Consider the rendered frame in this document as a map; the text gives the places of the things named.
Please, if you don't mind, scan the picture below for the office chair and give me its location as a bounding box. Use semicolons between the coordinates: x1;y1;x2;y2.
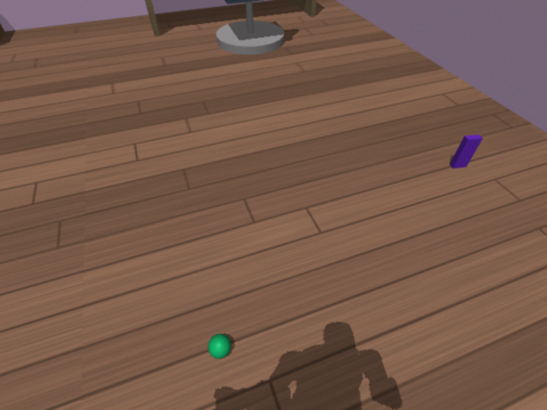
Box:
216;0;285;55

